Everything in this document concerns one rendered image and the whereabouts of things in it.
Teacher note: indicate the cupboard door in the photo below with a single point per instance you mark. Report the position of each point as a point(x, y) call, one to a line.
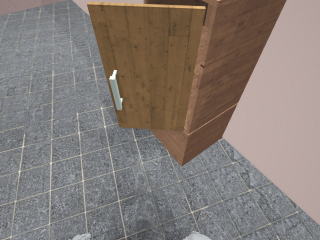
point(154, 49)

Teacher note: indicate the handle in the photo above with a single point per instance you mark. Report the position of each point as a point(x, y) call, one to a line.
point(115, 90)

